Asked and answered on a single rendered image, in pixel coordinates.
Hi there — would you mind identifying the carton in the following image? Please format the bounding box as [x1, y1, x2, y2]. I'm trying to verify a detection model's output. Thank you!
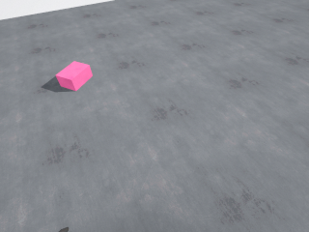
[56, 61, 93, 91]

